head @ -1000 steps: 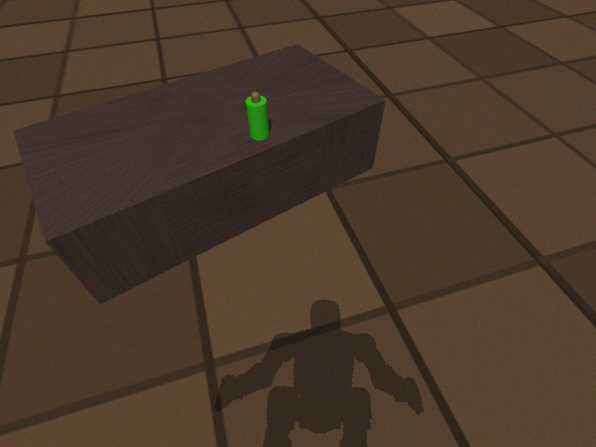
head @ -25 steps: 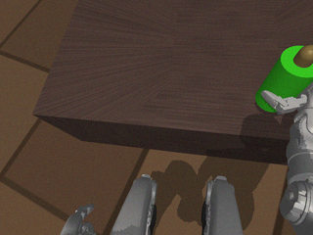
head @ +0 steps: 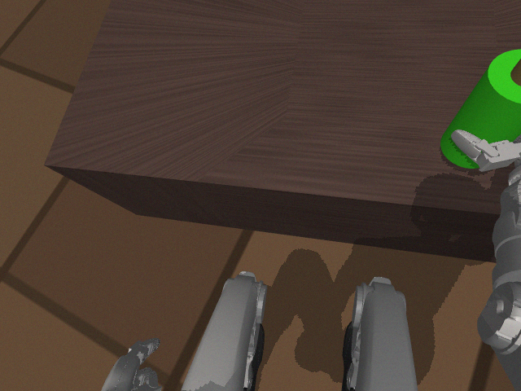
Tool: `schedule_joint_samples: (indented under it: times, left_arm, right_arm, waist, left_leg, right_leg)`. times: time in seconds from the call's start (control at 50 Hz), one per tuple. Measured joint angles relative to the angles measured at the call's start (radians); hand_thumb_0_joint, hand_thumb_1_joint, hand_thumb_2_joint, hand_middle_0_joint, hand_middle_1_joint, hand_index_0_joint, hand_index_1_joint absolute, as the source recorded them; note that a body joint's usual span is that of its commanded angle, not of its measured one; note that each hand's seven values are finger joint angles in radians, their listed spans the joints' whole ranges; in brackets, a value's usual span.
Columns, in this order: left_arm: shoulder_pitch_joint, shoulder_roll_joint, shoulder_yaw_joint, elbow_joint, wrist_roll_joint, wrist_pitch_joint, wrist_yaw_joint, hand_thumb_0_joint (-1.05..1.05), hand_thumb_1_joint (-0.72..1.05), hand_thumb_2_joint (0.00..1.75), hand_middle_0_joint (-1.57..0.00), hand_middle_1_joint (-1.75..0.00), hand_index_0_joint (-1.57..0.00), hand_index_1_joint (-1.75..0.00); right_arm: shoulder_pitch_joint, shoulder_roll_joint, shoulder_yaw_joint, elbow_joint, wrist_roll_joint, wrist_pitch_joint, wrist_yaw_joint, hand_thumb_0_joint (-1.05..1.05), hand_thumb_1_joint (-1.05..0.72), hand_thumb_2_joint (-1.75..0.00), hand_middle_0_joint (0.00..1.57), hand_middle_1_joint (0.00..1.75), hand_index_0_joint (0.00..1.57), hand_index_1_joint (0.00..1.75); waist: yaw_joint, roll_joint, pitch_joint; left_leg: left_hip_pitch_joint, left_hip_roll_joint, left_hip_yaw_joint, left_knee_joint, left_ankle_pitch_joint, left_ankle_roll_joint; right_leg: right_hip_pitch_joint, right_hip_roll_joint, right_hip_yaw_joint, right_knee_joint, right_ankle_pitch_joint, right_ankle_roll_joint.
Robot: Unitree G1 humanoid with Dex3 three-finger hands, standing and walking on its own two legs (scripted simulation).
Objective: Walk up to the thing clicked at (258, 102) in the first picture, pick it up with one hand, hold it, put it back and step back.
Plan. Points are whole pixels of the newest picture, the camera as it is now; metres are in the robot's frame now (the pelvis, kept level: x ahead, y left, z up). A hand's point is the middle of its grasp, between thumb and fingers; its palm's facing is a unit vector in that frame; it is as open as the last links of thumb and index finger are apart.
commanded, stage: lower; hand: right
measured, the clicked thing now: (499, 108) +0.50 -0.25 +0.03
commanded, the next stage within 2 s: loosen in 1.06 s
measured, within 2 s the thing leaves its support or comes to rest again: rests again in 0.76 s
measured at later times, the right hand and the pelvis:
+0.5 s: hand (475, 133) +0.50 -0.25 -0.04, palm faces +0.24 +0.97 -0.01, open 10.9 cm; pelvis -0.01 +0.00 -0.05, yaw +1 degrees
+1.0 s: hand (468, 140) +0.50 -0.25 -0.06, palm faces +0.25 +0.97 -0.01, open 10.9 cm; pelvis -0.02 +0.01 -0.08, yaw +2 degrees
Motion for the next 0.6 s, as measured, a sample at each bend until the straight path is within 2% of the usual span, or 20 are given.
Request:
schedule_joint_samples:
  times: [0.24, 0.6]
  left_arm:
    - [-0.016, -0.001, 0.000, 0.010, 0.002, 0.008, -0.002, 0.00, 0.89, 0.91, -0.20, -0.30, -0.20, -0.31]
    - [-0.021, 0.013, 0.003, 0.017, 0.000, 0.014, 0.003, 0.00, 0.90, 0.91, -0.20, -0.30, -0.20, -0.30]
  right_arm:
    - [-0.037, -0.022, -0.016, -0.017, -0.014, 0.018, 0.002, 0.00, 0.51, -1.10, 0.68, 1.05, 0.67, 1.04]
    - [-0.056, -0.050, -0.032, -0.024, -0.011, 0.045, 0.010, 0.00, 0.52, -1.12, 0.67, 1.07, 0.66, 1.05]
  waist:
    - [0.002, 0.001, 0.017]
    - [0.002, 0.009, 0.022]
  left_leg:
    - [-0.113, -0.003, 0.001, 0.115, -0.021, -0.001]
    - [-0.198, -0.016, 0.002, 0.207, -0.036, 0.000]
  right_leg:
    - [-0.117, 0.005, 0.014, 0.108, -0.011, 0.004]
    - [-0.199, -0.001, 0.026, 0.198, -0.025, 0.010]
